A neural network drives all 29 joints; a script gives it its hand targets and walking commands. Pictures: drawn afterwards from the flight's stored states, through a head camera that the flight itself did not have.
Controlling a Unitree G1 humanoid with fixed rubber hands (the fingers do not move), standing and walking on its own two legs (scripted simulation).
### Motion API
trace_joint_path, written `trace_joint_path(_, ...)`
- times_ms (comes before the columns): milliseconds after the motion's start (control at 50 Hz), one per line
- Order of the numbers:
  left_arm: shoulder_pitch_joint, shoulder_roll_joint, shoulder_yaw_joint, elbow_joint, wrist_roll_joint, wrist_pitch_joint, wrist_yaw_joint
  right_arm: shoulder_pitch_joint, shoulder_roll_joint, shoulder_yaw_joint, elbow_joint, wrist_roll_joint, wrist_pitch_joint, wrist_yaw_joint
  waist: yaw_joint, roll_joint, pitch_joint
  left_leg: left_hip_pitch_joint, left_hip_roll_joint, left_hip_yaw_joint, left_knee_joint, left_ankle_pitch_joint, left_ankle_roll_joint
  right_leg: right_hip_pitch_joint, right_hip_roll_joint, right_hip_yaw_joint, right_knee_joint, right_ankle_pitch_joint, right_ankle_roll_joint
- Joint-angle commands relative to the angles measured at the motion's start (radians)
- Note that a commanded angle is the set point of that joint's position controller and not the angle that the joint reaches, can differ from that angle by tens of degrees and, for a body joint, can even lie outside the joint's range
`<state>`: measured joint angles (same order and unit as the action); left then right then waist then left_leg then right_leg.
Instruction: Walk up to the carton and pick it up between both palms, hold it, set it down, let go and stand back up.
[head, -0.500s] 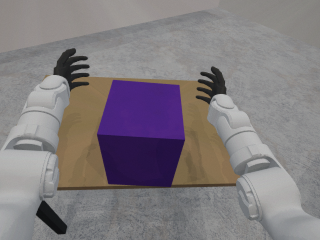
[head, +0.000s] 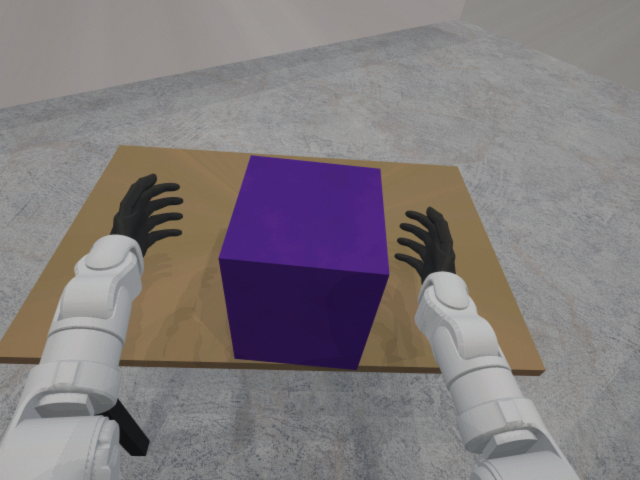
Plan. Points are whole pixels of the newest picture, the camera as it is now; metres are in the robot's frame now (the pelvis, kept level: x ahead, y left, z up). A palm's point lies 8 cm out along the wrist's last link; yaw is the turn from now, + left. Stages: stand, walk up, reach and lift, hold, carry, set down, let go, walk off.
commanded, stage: set down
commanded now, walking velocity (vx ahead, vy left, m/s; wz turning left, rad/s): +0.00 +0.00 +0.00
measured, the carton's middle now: (305, 266) +0.45 +0.03 +0.00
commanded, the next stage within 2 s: none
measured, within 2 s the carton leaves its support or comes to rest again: neither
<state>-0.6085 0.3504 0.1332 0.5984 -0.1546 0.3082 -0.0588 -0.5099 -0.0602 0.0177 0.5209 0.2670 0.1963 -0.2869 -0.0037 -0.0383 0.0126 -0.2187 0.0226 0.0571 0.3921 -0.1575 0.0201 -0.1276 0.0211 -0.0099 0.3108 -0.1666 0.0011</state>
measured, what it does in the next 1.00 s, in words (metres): stands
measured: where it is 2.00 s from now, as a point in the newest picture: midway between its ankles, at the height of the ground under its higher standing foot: outside the picture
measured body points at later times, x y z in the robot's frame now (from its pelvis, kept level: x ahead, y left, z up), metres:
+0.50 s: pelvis +0.01 +0.00 +0.00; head +0.01 +0.02 +0.45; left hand +0.32 +0.25 +0.04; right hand +0.32 -0.15 +0.04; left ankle +0.03 +0.10 -0.75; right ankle +0.00 -0.12 -0.75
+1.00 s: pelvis +0.02 +0.00 +0.00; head +0.02 +0.01 +0.45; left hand +0.24 +0.26 -0.01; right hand +0.26 -0.15 -0.02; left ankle +0.03 +0.10 -0.75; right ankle +0.00 -0.12 -0.75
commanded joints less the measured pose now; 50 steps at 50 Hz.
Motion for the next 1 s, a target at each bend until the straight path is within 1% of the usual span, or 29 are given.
trace_joint_path(0, -0.411, 0.141, 0.018, -0.19, 0.0, -0.044, -0.019, -0.388, -0.095, -0.052, -0.193, -0.054, -0.047, 0.001, -0.038, 0.139, -0.39, 0.255, -0.012, 0.007, -0.005, 0.244, -0.058, -0.011, 0.016, -0.023, -0.03, 0.142, 0.006)
trace_joint_path(60, -0.212, 0.089, 0.001, -0.136, 0.016, -0.071, -0.009, -0.181, -0.043, -0.023, -0.098, -0.055, -0.063, 0.019, -0.018, 0.117, -0.24, 0.21, 0.005, -0.005, -0.039, 0.105, -0.052, -0.018, 0.018, -0.031, -0.031, 0.008, -0.007)
trace_joint_path(80, -0.356, 0.163, 0.038, -0.193, -0.008, -0.087, -0.006, -0.342, -0.065, -0.041, -0.217, -0.058, -0.073, 0.02, 0.024, 0.113, -0.342, 0.207, 0.006, 0.006, -0.033, 0.11, -0.05, -0.021, 0.016, -0.028, -0.029, -0.02, -0.004)
trace_joint_path(120, -0.214, 0.113, -0.003, -0.181, -0.006, -0.115, -0.004, -0.195, -0.047, -0.009, -0.163, -0.064, -0.089, 0.024, -0.015, 0.103, -0.303, 0.226, 0.002, 0.001, -0.021, 0.156, -0.05, -0.029, 0.02, -0.036, -0.029, 0.043, -0.011)
trace_joint_path(140, -0.267, 0.146, 0.022, -0.184, -0.008, -0.129, -0.002, -0.247, -0.05, -0.038, -0.238, -0.056, -0.102, 0.03, 0.022, 0.116, -0.353, 0.228, 0.0, 0.005, -0.028, 0.138, -0.049, -0.036, 0.016, -0.028, -0.032, 0.006, 0.0)
trace_joint_path(180, -0.024, 0.072, 0.004, -0.215, 0.023, -0.166, -0.006, -0.008, -0.036, -0.037, -0.197, -0.077, -0.144, 0.036, 0.0, 0.151, -0.339, 0.28, -0.007, -0.004, -0.013, 0.239, -0.068, 0.007, 0.018, -0.042, -0.028, 0.101, -0.011)
trace_joint_path(200, -0.188, 0.119, 0.021, -0.259, -0.002, -0.175, -0.012, -0.176, -0.055, -0.042, -0.265, -0.089, -0.146, 0.032, 0.032, 0.137, -0.377, 0.246, -0.01, 0.012, -0.015, 0.2, -0.062, -0.018, 0.016, -0.02, -0.036, 0.039, -0.01)
trace_joint_path(220, -0.093, 0.087, -0.003, -0.23, -0.002, -0.174, -0.013, -0.083, -0.034, -0.039, -0.221, -0.084, -0.155, 0.033, -0.001, 0.137, -0.292, 0.268, -0.003, 0.008, -0.016, 0.197, -0.07, -0.026, 0.014, -0.024, -0.035, 0.057, -0.006)
trace_joint_path(240, -0.102, 0.11, 0.011, -0.235, -0.003, -0.174, -0.014, -0.094, -0.042, -0.013, -0.262, -0.083, -0.157, 0.033, 0.025, 0.107, -0.31, 0.242, -0.001, 0.007, -0.016, 0.176, -0.057, -0.015, 0.015, -0.019, -0.032, 0.03, -0.001)
trace_joint_path(260, -0.152, 0.109, -0.008, -0.266, -0.017, -0.171, -0.011, -0.138, -0.046, -0.052, -0.294, -0.121, -0.149, 0.031, 0.003, 0.105, -0.316, 0.222, -0.004, 0.011, -0.029, 0.101, -0.059, -0.031, 0.007, -0.022, -0.046, -0.033, -0.006)
trace_joint_path(280, -0.033, 0.094, 0.002, -0.204, -0.005, -0.178, -0.015, -0.012, -0.008, 0.007, -0.266, -0.094, -0.149, 0.039, 0.025, 0.095, -0.261, 0.22, -0.006, -0.003, -0.03, 0.113, -0.033, -0.009, 0.003, -0.007, -0.041, -0.005, -0.002)
trace_joint_path(300, 0.085, 0.077, 0.018, -0.304, -0.006, -0.203, -0.021, 0.088, 0.002, 0.012, -0.308, -0.074, -0.171, 0.039, 0.05, 0.104, -0.305, 0.265, -0.014, 0.01, -0.018, 0.208, -0.049, 0.033, -0.002, -0.017, -0.034, 0.076, -0.005)
trace_joint_path(320, -0.153, 0.167, 0.005, -0.327, -0.044, -0.219, -0.017, -0.106, -0.031, -0.024, -0.339, -0.101, -0.168, 0.035, 0.042, 0.109, -0.345, 0.21, -0.024, 0.02, -0.01, 0.16, -0.05, -0.012, -0.014, -0.019, -0.021, 0.024, 0.008)
trace_joint_path(340, -0.017, 0.112, -0.027, -0.258, -0.046, -0.224, -0.015, 0.02, -0.011, 0.001, -0.291, -0.094, -0.163, 0.04, 0.007, 0.098, -0.276, 0.21, -0.009, -0.006, -0.015, 0.153, -0.045, -0.016, -0.003, -0.015, -0.015, 0.03, 0.002)
trace_joint_path(380, 0.057, 0.091, -0.026, -0.279, -0.042, -0.256, -0.018, 0.066, -0.006, -0.009, -0.347, -0.114, -0.196, 0.043, 0.009, 0.1, -0.274, 0.236, -0.013, -0.013, -0.011, 0.189, -0.054, -0.012, 0.0, -0.013, -0.026, 0.057, -0.004)
trace_joint_path(420, 0.202, 0.086, 0.001, -0.325, -0.015, -0.277, -0.027, 0.206, -0.009, 0.015, -0.329, -0.087, -0.217, 0.049, 0.057, 0.128, -0.231, 0.282, -0.013, -0.012, -0.014, 0.238, -0.065, 0.007, -0.005, -0.002, -0.043, 0.079, -0.009)
trace_joint_path(460, 0.173, 0.077, -0.03, -0.263, -0.039, -0.286, -0.032, 0.211, -0.01, 0.002, -0.278, -0.103, -0.225, 0.058, 0.024, 0.124, -0.177, 0.231, -0.008, -0.021, -0.012, 0.187, -0.064, -0.007, -0.011, -0.015, -0.035, 0.04, -0.017)
trace_joint_path(520, 0.167, 0.107, -0.017, -0.357, -0.039, -0.338, -0.034, 0.223, 0.001, -0.002, -0.356, -0.1, -0.276, 0.058, 0.043, 0.11, -0.234, 0.252, -0.008, -0.018, 0.012, 0.226, -0.064, -0.028, -0.005, 0.001, -0.023, 0.051, -0.012)
trace_joint_path(540, 0.275, 0.077, -0.016, -0.344, -0.04, -0.341, -0.039, 0.319, 0.01, 0.022, -0.356, -0.101, -0.287, 0.053, 0.034, 0.067, -0.216, 0.282, -0.004, -0.017, 0.003, 0.274, -0.057, -0.024, -0.003, 0.018, -0.028, 0.111, -0.007)
trace_joint_path(620, 0.471, 0.047, -0.045, -0.383, -0.025, -0.395, -0.05, 0.46, 0.033, 0.037, -0.335, -0.103, -0.355, 0.057, 0.047, 0.113, -0.178, 0.305, -0.007, -0.034, 0.028, 0.344, -0.075, -0.011, -0.006, 0.011, -0.027, 0.145, -0.017)
trace_joint_path(660, 0.411, 0.063, -0.041, -0.323, -0.041, -0.4, -0.065, 0.401, 0.008, 0.031, -0.336, -0.109, -0.372, 0.062, 0.029, 0.111, -0.153, 0.246, -0.006, -0.04, 0.022, 0.246, -0.071, -0.046, -0.01, 0.018, -0.036, 0.045, -0.014)
trace_joint_path(700, 0.309, 0.118, -0.025, -0.354, -0.054, -0.423, -0.051, 0.308, 0.029, 0.026, -0.373, -0.097, -0.385, 0.066, 0.059, 0.128, -0.171, 0.189, 0.004, -0.045, 0.015, 0.16, -0.062, -0.049, -0.016, 0.025, -0.032, -0.031, -0.024)
trace_joint_path(760, 0.46, 0.093, -0.044, -0.373, -0.053, -0.476, -0.05, 0.479, 0.071, 0.034, -0.327, -0.107, -0.422, 0.075, 0.021, 0.123, -0.138, 0.214, -0.001, -0.061, 0.016, 0.185, -0.062, -0.059, -0.02, 0.018, -0.026, 0.025, -0.021)
trace_joint_path(780, 0.502, 0.084, -0.028, -0.374, -0.041, -0.504, -0.05, 0.467, 0.05, 0.023, -0.37, -0.121, -0.451, 0.075, 0.062, 0.095, -0.162, 0.25, -0.009, -0.047, 0.024, 0.224, -0.056, -0.076, -0.022, 0.018, -0.032, 0.039, -0.019)
trace_joint_path(840, 0.544, 0.085, -0.05, -0.299, -0.055, -0.547, -0.059, 0.526, 0.036, 0.04, -0.244, -0.134, -0.491, 0.079, 0.036, 0.079, -0.124, 0.228, -0.01, -0.047, 0.04, 0.245, -0.071, -0.064, -0.025, 0.016, -0.022, 0.055, -0.02)
trace_joint_path(860, 0.57, 0.082, -0.053, -0.325, -0.029, -0.545, -0.066, 0.544, 0.028, 0.034, -0.215, -0.13, -0.501, 0.08, 0.032, 0.133, -0.125, 0.266, -0.009, -0.056, 0.039, 0.279, -0.076, -0.051, -0.025, 0.02, -0.018, 0.095, -0.018)
trace_joint_path(920, 0.577, 0.097, -0.043, -0.299, -0.048, -0.577, -0.058, 0.55, 0.036, 0.048, -0.211, -0.112, -0.539, 0.089, 0.062, 0.102, -0.125, 0.232, -0.013, -0.042, 0.042, 0.212, -0.068, -0.082, -0.03, 0.032, -0.024, 0.007, -0.018)
trace_joint_path(960, 0.471, 0.124, -0.063, -0.293, -0.091, -0.595, -0.067, 0.424, 0.039, 0.024, -0.247, -0.119, -0.557, 0.084, 0.005, 0.096, -0.155, 0.175, -0.004, -0.047, 0.051, 0.161, -0.066, -0.082, -0.031, 0.03, -0.008, -0.022, -0.02)
trace_joint_path(980, 0.6, 0.06, -0.083, -0.246, -0.048, -0.577, -0.059, 0.544, 0.029, 0.046, -0.113, -0.118, -0.544, 0.095, 0.022, 0.134, -0.072, 0.239, 0.001, -0.062, 0.028, 0.193, -0.075, -0.099, -0.024, 0.02, -0.02, -0.016, -0.03)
